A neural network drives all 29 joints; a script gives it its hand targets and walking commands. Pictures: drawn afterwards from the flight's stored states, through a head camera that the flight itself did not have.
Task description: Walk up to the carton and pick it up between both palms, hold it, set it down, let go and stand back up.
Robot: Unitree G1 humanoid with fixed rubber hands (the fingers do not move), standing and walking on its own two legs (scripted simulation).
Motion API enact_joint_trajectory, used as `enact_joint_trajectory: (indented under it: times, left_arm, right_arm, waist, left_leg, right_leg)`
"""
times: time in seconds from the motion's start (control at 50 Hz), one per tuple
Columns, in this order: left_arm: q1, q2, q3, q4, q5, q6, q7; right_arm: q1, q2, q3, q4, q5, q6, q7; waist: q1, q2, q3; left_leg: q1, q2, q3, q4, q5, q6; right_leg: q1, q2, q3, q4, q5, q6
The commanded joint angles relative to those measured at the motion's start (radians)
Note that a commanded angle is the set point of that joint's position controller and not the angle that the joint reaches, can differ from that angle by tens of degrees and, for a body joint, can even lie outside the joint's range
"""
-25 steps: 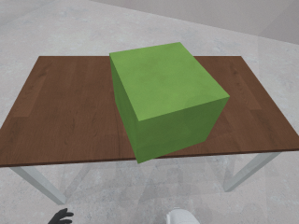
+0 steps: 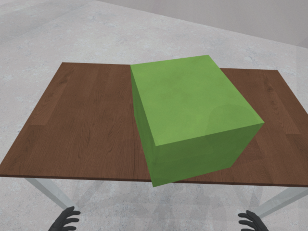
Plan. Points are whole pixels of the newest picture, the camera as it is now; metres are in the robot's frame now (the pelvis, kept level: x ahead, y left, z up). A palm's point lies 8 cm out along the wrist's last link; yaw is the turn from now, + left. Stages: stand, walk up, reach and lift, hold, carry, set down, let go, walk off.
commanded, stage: walk up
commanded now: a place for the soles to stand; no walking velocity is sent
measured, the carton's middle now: (182, 117) +0.46 -0.06 +0.01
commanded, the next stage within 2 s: none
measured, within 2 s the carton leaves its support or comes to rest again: neither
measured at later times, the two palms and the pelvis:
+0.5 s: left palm out of the picture +0.11 +0.25 -0.08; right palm out of the picture +0.10 -0.28 -0.09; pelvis +0.00 -0.02 +0.00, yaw +1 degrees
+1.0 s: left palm out of the picture +0.10 +0.25 -0.09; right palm out of the picture +0.09 -0.34 -0.09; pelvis -0.03 -0.04 -0.01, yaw +1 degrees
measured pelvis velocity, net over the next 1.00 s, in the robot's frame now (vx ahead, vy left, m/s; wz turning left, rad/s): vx -0.03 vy -0.04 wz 0.02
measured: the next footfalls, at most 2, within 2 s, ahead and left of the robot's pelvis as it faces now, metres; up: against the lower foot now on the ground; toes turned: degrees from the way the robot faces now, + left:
right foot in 1.42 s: +0.02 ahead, -0.18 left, +0.00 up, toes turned +3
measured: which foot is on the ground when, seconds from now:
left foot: down 0.00-1.00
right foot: down 0.00-1.00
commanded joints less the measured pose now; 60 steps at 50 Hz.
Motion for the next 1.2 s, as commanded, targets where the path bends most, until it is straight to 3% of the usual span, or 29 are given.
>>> enact_joint_trajectory:
  times: [0.0,0.04,0.1,0.16,0.18,0.34,0.42,0.5,0.56,0.68,0.7,0.72,0.74,0.78,0.8,0.84,0.9,0.94,0.96,0.98,1.0,1.02,1.04,1.08,1.12,1.14,1.16,1.18]
  left_arm:
    - [-0.028,0.098,0.023,-0.061,-0.004,-0.017,-0.001]
    - [-0.011,0.099,0.022,-0.057,-0.002,-0.014,-0.001]
    - [0.002,0.109,0.023,-0.05,-0.005,-0.016,-0.002]
    - [-0.004,0.116,0.022,-0.057,-0.002,-0.022,-0.003]
    - [0.003,0.114,0.021,-0.057,-0.003,-0.022,-0.004]
    - [0.003,0.119,0.024,-0.057,-0.01,-0.017,-0.003]
    - [-0.001,0.124,0.026,-0.056,-0.001,-0.021,-0.001]
    - [0.018,0.111,0.025,-0.055,-0.007,-0.018,-0.002]
    - [0.002,0.125,0.031,-0.059,-0.007,-0.02,0.001]
    - [0.016,0.122,0.032,-0.053,-0.007,-0.02,0.002]
    - [0.015,0.124,0.032,-0.057,-0.008,-0.02,0.003]
    - [0.015,0.118,0.029,-0.055,-0.008,-0.02,0.003]
    - [-0.02,0.171,0.054,-0.073,0.013,-0.003,-0.008]
    - [-0.004,0.17,0.057,-0.088,0.022,0.011,-0.019]
    - [-0.01,0.172,0.059,-0.094,0.017,0.018,-0.023]
    - [-0.007,0.158,0.055,-0.105,0.015,0.028,-0.031]
    - [-0.023,0.163,0.066,-0.128,0.013,0.04,-0.035]
    - [0.004,0.165,0.071,-0.131,0.016,0.041,-0.035]
    - [0.01,0.178,0.077,-0.132,0.016,0.037,-0.035]
    - [0.015,0.209,0.089,-0.131,0.015,0.034,-0.034]
    - [0.005,0.225,0.094,-0.119,0.012,0.034,-0.029]
    - [-0.014,0.221,0.096,-0.113,0.014,0.034,-0.021]
    - [-0.017,0.198,0.091,-0.113,0.021,0.033,-0.013]
    - [-0.038,0.165,0.07,-0.109,0.022,0.033,-0.005]
    - [-0.044,0.179,0.073,-0.098,0.027,0.045,-0.002]
    - [-0.023,0.162,0.063,-0.094,0.024,0.048,-0.002]
    - [-0.015,0.17,0.065,-0.084,0.017,0.051,-0.004]
    - [-0.002,0.153,0.059,-0.082,0.006,0.051,-0.008]
  right_arm:
    - [0.039,-0.133,-0.046,-0.054,0.0,-0.006,-0.002]
    - [0.022,-0.127,-0.042,-0.056,-0.001,-0.002,-0.002]
    - [0.016,-0.136,-0.046,-0.059,0.002,-0.001,-0.001]
    - [0.017,-0.132,-0.042,-0.053,-0.001,-0.001,-0.001]
    - [0.018,-0.135,-0.043,-0.049,0.0,-0.001,-0.001]
    - [0.031,-0.126,-0.04,-0.023,-0.002,0.001,0.0]
    - [0.049,-0.124,-0.039,-0.016,-0.001,-0.005,0.001]
    - [0.051,-0.132,-0.043,-0.002,-0.008,-0.003,0.0]
    - [0.059,-0.126,-0.044,-0.003,-0.004,-0.003,0.001]
    - [0.069,-0.124,-0.042,0.008,-0.007,-0.005,0.003]
    - [0.073,-0.123,-0.043,0.013,-0.008,-0.005,0.002]
    - [0.066,-0.127,-0.044,0.01,-0.007,-0.005,0.001]
    - [0.053,-0.177,-0.072,-0.006,-0.019,-0.005,-0.017]
    - [0.101,-0.205,-0.082,0.001,-0.019,-0.005,-0.029]
    - [0.109,-0.207,-0.086,0.002,-0.018,-0.002,-0.033]
    - [0.079,-0.218,-0.088,-0.013,-0.018,0.008,-0.036]
    - [0.048,-0.226,-0.091,-0.033,-0.018,0.025,-0.037]
    - [0.007,-0.233,-0.094,-0.046,-0.022,0.033,-0.037]
    - [0.0,-0.223,-0.089,-0.047,-0.02,0.034,-0.035]
    - [0.017,-0.195,-0.083,-0.047,-0.012,0.033,-0.034]
    - [0.075,-0.147,-0.075,-0.035,-0.006,0.033,-0.034]
    - [0.105,-0.138,-0.079,-0.022,-0.007,0.035,-0.039]
    - [0.101,-0.139,-0.085,-0.02,-0.008,0.038,-0.043]
    - [0.107,-0.135,-0.083,-0.012,-0.001,0.03,-0.04]
    - [0.15,-0.114,-0.08,-0.005,-0.002,0.021,-0.028]
    - [0.153,-0.11,-0.082,-0.002,-0.002,0.017,-0.022]
    - [0.17,-0.102,-0.086,-0.006,-0.009,0.013,-0.017]
    - [0.178,-0.111,-0.095,-0.008,-0.015,0.011,-0.016]
  waist:
    - [-0.021,0.054,-0.052]
    - [-0.011,0.036,-0.034]
    - [-0.007,0.059,-0.036]
    - [-0.016,0.017,-0.041]
    - [-0.012,0.034,-0.056]
    - [-0.004,0.003,-0.028]
    - [-0.012,0.015,-0.04]
    - [0.0,-0.006,-0.038]
    - [-0.013,-0.005,-0.024]
    - [-0.011,0.034,-0.031]
    - [-0.013,0.01,-0.034]
    - [-0.008,0.013,-0.021]
    - [-0.006,-0.006,0.033]
    - [-0.008,0.011,-0.071]
    - [-0.01,-0.006,-0.084]
    - [-0.001,0.052,-0.08]
    - [-0.004,0.084,-0.016]
    - [0.019,0.123,0.02]
    - [0.029,0.066,0.026]
    - [0.035,-0.025,0.008]
    - [0.016,-0.142,-0.013]
    - [0.01,-0.161,-0.016]
    - [0.014,-0.124,-0.003]
    - [0.003,-0.066,-0.033]
    - [-0.015,-0.093,-0.064]
    - [-0.01,-0.075,-0.059]
    - [-0.027,-0.1,-0.049]
    - [-0.039,-0.065,-0.018]
  left_leg:
    - [-0.066,0.127,-0.13,-0.129,0.217,0.033]
    - [-0.066,0.124,-0.128,-0.14,0.213,0.031]
    - [-0.075,0.114,-0.121,-0.135,0.195,0.026]
    - [-0.055,0.111,-0.109,-0.114,0.24,0.018]
    - [-0.047,0.108,-0.111,-0.117,0.236,0.016]
    - [-0.096,0.093,-0.108,-0.134,0.095,0.012]
    - [-0.091,0.102,-0.119,-0.134,0.139,0.015]
    - [-0.094,0.096,-0.117,-0.13,0.078,0.016]
    - [-0.092,0.088,-0.113,-0.124,0.069,0.008]
    - [-0.104,0.086,-0.114,-0.13,0.083,0.006]
    - [-0.102,0.086,-0.119,-0.128,0.085,0.007]
    - [-0.093,0.088,-0.115,-0.128,0.095,0.009]
    - [-0.111,0.11,-0.118,-0.083,0.251,0.028]
    - [-0.088,0.133,-0.138,-0.032,0.299,0.049]
    - [-0.092,0.14,-0.15,-0.017,0.268,0.057]
    - [-0.097,0.156,-0.167,-0.018,0.228,0.073]
    - [-0.18,0.179,-0.218,-0.055,0.099,0.098]
    - [-0.241,0.173,-0.214,-0.061,0.016,0.095]
    - [-0.258,0.135,-0.173,-0.015,-0.042,0.074]
    - [-0.25,0.044,-0.091,0.117,-0.124,0.036]
    - [-0.196,-0.045,0.004,0.287,-0.154,0.0]
    - [-0.173,-0.055,-0.016,0.437,-0.216,-0.006]
    - [-0.185,-0.044,-0.058,0.541,-0.246,-0.006]
    - [-0.186,-0.012,-0.084,0.445,-0.244,-0.02]
    - [-0.129,0.007,-0.006,0.201,-0.167,-0.022]
    - [-0.081,-0.01,0.014,0.078,-0.124,-0.019]
    - [0.005,-0.015,0.019,-0.043,-0.04,-0.003]
    - [0.044,-0.008,-0.028,-0.1,-0.021,0.023]
  right_leg:
    - [0.103,-0.072,0.107,-0.044,0.145,-0.05]
    - [0.095,-0.066,0.102,-0.05,0.131,-0.049]
    - [0.102,-0.079,0.112,-0.06,0.148,-0.052]
    - [0.112,-0.088,0.119,-0.059,0.201,-0.06]
    - [0.11,-0.089,0.116,-0.057,0.197,-0.06]
    - [0.101,-0.092,0.129,-0.103,0.045,-0.065]
    - [0.116,-0.088,0.119,-0.088,0.087,-0.066]
    - [0.101,-0.09,0.127,-0.12,-0.012,-0.065]
    - [0.076,-0.09,0.128,-0.121,-0.009,-0.068]
    - [0.104,-0.091,0.128,-0.119,-0.005,-0.068]
    - [0.1,-0.096,0.124,-0.121,-0.008,-0.068]
    - [0.081,-0.09,0.125,-0.122,-0.001,-0.067]
    - [0.053,-0.075,0.102,-0.05,0.208,-0.08]
    - [0.11,-0.071,0.082,0.021,0.292,-0.1]
    - [0.105,-0.068,0.077,0.042,0.275,-0.109]
    - [0.073,-0.052,0.075,0.072,0.226,-0.107]
    - [0.031,-0.033,0.077,0.098,0.054,-0.098]
    - [0.03,-0.027,0.095,0.072,-0.064,-0.094]
    - [0.038,-0.063,0.143,-0.006,-0.112,-0.109]
    - [0.024,-0.135,0.242,-0.134,-0.151,-0.151]
    - [-0.007,-0.222,0.339,-0.253,-0.21,-0.21]
    - [-0.056,-0.276,0.384,-0.28,-0.179,-0.266]
    - [-0.065,-0.284,0.346,-0.278,-0.126,-0.284]
    - [-0.023,-0.245,0.267,-0.243,-0.138,-0.247]
    - [0.013,-0.205,0.195,-0.216,-0.197,-0.192]
    - [0.016,-0.182,0.185,-0.209,-0.231,-0.158]
    - [-0.051,-0.176,0.171,-0.193,-0.294,-0.129]
    - [-0.128,-0.154,0.148,-0.189,-0.359,-0.076]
